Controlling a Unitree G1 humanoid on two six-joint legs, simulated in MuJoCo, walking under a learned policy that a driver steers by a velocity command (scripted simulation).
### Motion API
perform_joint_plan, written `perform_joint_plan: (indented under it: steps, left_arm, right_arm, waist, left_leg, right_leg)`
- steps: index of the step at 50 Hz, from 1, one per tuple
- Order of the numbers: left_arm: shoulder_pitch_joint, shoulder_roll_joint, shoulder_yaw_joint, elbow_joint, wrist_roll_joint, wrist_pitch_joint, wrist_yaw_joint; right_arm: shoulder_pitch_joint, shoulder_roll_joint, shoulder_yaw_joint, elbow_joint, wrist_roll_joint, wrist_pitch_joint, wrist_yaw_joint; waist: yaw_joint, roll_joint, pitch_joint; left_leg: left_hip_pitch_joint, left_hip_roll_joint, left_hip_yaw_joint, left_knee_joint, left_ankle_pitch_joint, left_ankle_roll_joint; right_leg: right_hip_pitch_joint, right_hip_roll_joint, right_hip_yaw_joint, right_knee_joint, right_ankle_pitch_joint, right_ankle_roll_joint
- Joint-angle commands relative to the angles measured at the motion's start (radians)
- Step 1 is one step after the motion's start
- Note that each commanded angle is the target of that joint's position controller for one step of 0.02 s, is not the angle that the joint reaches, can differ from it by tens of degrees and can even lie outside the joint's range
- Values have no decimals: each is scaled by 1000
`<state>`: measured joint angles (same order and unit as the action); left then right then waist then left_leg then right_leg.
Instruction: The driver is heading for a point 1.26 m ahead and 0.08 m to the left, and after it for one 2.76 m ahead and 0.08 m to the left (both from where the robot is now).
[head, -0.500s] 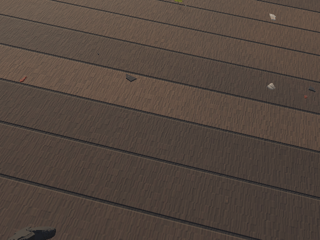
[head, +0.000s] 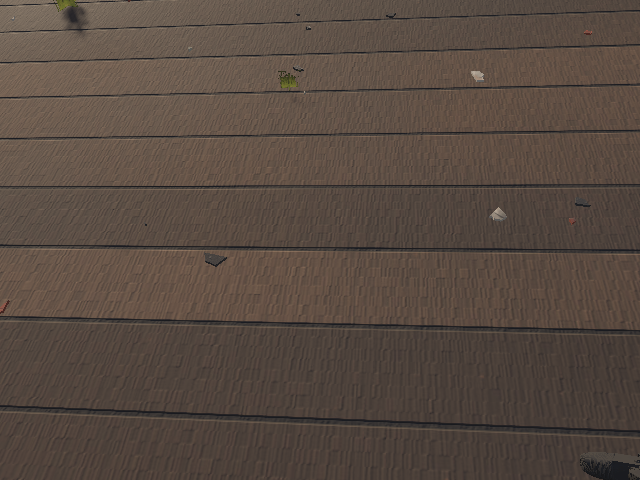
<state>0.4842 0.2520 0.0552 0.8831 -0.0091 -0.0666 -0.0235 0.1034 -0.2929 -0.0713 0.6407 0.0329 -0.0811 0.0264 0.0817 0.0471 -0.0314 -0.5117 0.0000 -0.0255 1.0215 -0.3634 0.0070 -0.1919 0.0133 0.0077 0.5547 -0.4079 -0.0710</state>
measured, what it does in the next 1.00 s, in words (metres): walks ahead, turning left: left foot, then right foot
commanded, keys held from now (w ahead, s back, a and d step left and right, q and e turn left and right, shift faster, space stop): w+e+shift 0.12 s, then w+q+shift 0.88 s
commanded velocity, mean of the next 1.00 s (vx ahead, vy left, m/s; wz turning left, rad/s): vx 0.94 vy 0.00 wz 0.35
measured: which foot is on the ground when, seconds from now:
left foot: up 0.00-0.30, down 0.32-0.74, up 0.76-1.00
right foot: down 0.00-0.34, up 0.36-0.72, down 0.74-1.00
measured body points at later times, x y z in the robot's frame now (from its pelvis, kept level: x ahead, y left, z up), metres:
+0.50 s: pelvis +0.38 +0.00 +0.00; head +0.40 -0.01 +0.45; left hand +0.55 +0.24 -0.09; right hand +0.40 -0.28 -0.12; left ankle +0.39 +0.08 -0.73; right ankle +0.34 -0.14 -0.65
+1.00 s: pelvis +0.80 -0.04 +0.00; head +0.81 -0.01 +0.45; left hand +0.67 +0.24 -0.12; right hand +1.11 -0.20 -0.05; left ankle +0.86 +0.11 -0.64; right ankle +0.78 -0.20 -0.73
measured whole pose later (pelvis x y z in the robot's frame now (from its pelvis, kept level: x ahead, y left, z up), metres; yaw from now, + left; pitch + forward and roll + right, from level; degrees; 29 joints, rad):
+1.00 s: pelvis +0.80 -0.04 +0.00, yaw +25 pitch -1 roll -4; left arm 0.42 0.34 0.10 0.83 0.00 -0.09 0.01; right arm 0.14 -0.36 -0.08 0.59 0.04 -0.01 0.02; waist 0.09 0.04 0.04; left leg -0.77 0.12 0.01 1.21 -0.21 0.05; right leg 0.00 0.00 -0.15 0.35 -0.32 0.05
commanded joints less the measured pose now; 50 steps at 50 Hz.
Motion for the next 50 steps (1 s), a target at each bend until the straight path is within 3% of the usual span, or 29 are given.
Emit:
perform_joint_plan:
  steps: [1, 6, 11, 13, 14, 15, 16, 17, 18, 19, 20, 21, 22, 23, 24, 28, 31, 34, 36, 37, 38, 39, 40, 41, 42, 43, 45, 47, 50]
  left_arm:
    - [14, 150, 23, -99, -8, -23, 18]
    - [62, 130, 16, -106, -18, 7, 62]
    - [122, 107, 11, -61, -23, 5, 58]
    - [119, 136, 19, -49, -9, 7, 51]
    - [115, 156, 24, -45, 5, 11, 49]
    - [79, 170, 27, -47, 19, 17, 51]
    - [3, 190, 31, -72, 33, 16, 54]
    - [30, 77, 5, -127, 47, -1, 49]
    - [20, 66, -15, -136, 12, -41, 33]
    - [-117, 128, 0, -177, -38, -73, 21]
    - [-229, 133, -13, -208, -40, -98, 14]
    - [-279, 110, -17, -225, -16, -115, 13]
    - [-278, 104, -13, -225, 4, -115, 14]
    - [-255, 95, -14, -224, 9, -108, 9]
    - [-248, 94, -14, -225, 14, -101, 9]
    - [-442, 73, -35, -316, 32, -100, 4]
    - [-514, 93, -22, -343, 11, -97, -3]
    - [-530, 142, 4, -353, -19, -88, 13]
    - [-343, 198, 46, -330, -30, -86, 26]
    - [-110, 232, 62, -300, -27, -78, 38]
    - [7, 341, 78, -261, 14, -65, 28]
    - [-12, 293, 71, -255, 9, -61, 12]
    - [-81, 213, 55, -265, 5, -54, 19]
    - [-114, 182, 46, -249, 15, -44, 24]
    - [-145, 156, 40, -232, 31, -37, 24]
    - [-183, 126, 31, -216, 42, -39, 28]
    - [-229, 82, 23, -188, 21, -45, 25]
    - [-246, 99, 30, -171, 6, -52, 25]
    - [-288, 160, 45, -169, 12, -58, 33]
  right_arm:
    - [-234, -85, -14, -142, -22, -68, 17]
    - [-326, -18, -1, -151, -11, -68, 32]
    - [-395, -15, 7, -160, 6, -68, 48]
    - [-352, -54, -8, -159, 9, -65, 45]
    - [-276, -83, -20, -147, 12, -56, 38]
    - [-92, -114, -38, -101, 19, -40, 26]
    - [173, -141, -48, -29, 21, -22, 13]
    - [364, -212, -61, 14, -4, -15, 8]
    - [413, -183, -54, 61, 4, -24, 20]
    - [343, -120, -39, 62, -15, -21, 8]
    - [322, -110, -36, 59, -28, -20, 3]
    - [283, -115, -34, 57, -36, -24, 4]
    - [245, -88, -22, 52, -44, -26, 4]
    - [211, -70, -15, 48, -44, -22, 1]
    - [199, -59, -11, 49, -30, -20, -3]
    - [193, -107, -22, 45, 6, -26, -40]
    - [268, -155, -43, 54, 16, -23, -50]
    - [334, -130, -42, 69, 30, -2, -51]
    - [344, -123, -37, 74, 3, 15, -38]
    - [310, -73, -16, 44, -30, 20, -30]
    - [480, 82, 30, 3, 15, 5, -26]
    - [450, 19, 37, -5, 56, 6, -37]
    - [325, -50, 21, -8, 49, 11, -43]
    - [241, -74, 16, -16, 24, 16, -41]
    - [177, -73, 13, -34, 0, 19, -34]
    - [164, -60, 7, -45, 3, 31, -22]
    - [146, -19, 12, -64, 21, 62, -10]
    - [110, 0, 21, -91, 10, 77, -4]
    - [62, -22, 25, -108, 3, 73, 14]
  waist:
    - [1, -96, 120]
    - [23, -175, 153]
    - [67, -259, 200]
    - [28, -282, 140]
    - [-22, -303, 60]
    - [-129, -307, -54]
    - [-261, -265, -178]
    - [-246, 62, -361]
    - [-226, 325, -436]
    - [-238, 244, -218]
    - [-233, 83, -107]
    - [-182, -45, -32]
    - [-127, -67, 1]
    - [-81, -23, 29]
    - [-61, -6, 61]
    - [-67, -10, 194]
    - [-105, -5, 154]
    - [-111, 8, 134]
    - [4, 27, 5]
    - [118, 11, -178]
    - [27, -435, -406]
    - [29, -518, -376]
    - [56, -376, -192]
    - [50, -218, -88]
    - [27, -139, -15]
    - [-13, -157, 24]
    - [-56, -172, 69]
    - [-79, -130, 113]
    - [-103, -89, 162]
  left_leg:
    - [-449, 33, -60, -65, 122, -16]
    - [-198, -55, 10, -364, 365, -57]
    - [-125, -27, 82, -526, 413, -11]
    - [-52, -59, 133, -539, 350, 46]
    - [44, -87, 165, -509, 306, 80]
    - [251, -110, 186, -487, 288, 123]
    - [610, -39, 95, -420, 277, 167]
    - [1028, 178, -377, -432, -104, 310]
    - [1113, 290, -862, -693, -402, 371]
    - [1016, 274, -818, -755, -399, 338]
    - [850, 242, -695, -762, -235, 320]
    - [676, 204, -620, -783, -103, 314]
    - [552, 163, -557, -813, -32, 312]
    - [469, 136, -529, -836, -25, 323]
    - [404, 125, -509, -861, -18, 330]
    - [42, 53, -359, -910, 59, 279]
    - [-40, 53, -361, -902, 26, 216]
    - [179, 77, -406, -767, 51, 170]
    - [249, 42, -370, -477, 344, 114]
    - [111, 4, -315, -160, 345, 75]
    - [-188, -107, -197, 264, -146, 31]
    - [-337, -16, -162, 442, -128, 39]
    - [-405, 22, -116, 487, -44, 37]
    - [-396, 66, -87, 467, 4, 40]
    - [-351, 101, -79, 413, 38, 47]
    - [-293, 135, -91, 367, 52, 50]
    - [-275, 172, -86, 315, 28, 54]
    - [-314, 190, -80, 271, 82, 46]
    - [-289, 186, -47, 100, 277, 36]
  right_leg:
    - [274, -286, 552, -392, -141, -203]
    - [98, -165, 351, -394, 119, -150]
    - [192, -204, 229, -414, 371, -114]
    - [294, -223, 166, -299, 869, -87]
    - [335, -231, 135, -185, 1163, -78]
    - [305, -226, 96, 6, 1382, -65]
    - [82, -215, 83, 270, 1360, -44]
    - [-326, -80, 79, 709, 721, 12]
    - [-516, 43, 151, 869, 1, 26]
    - [-666, -13, 177, 917, 16, 4]
    - [-653, -42, 163, 875, 54, -9]
    - [-599, -62, 155, 784, 72, -13]
    - [-533, -84, 157, 700, 95, -5]
    - [-497, -91, 154, 646, 93, 11]
    - [-484, -98, 144, 589, 74, 31]
    - [-303, -84, 71, 219, 330, 107]
    - [-27, -30, 82, 59, 595, 140]
    - [-53, -33, 112, -31, 469, 143]
    - [128, -24, 79, -21, 308, 99]
    - [432, -134, 155, 67, 181, 54]
    - [769, -426, 736, -122, -261, -122]
    - [721, -463, 989, -277, -535, -120]
    - [587, -421, 820, -294, -423, -88]
    - [464, -388, 635, -271, -211, -70]
    - [327, -353, 499, -271, -33, -66]
    - [226, -321, 394, -286, 63, -61]
    - [143, -302, 250, -328, 142, -49]
    - [110, -316, 147, -368, 252, -60]
    - [67, -288, -37, -438, 323, -43]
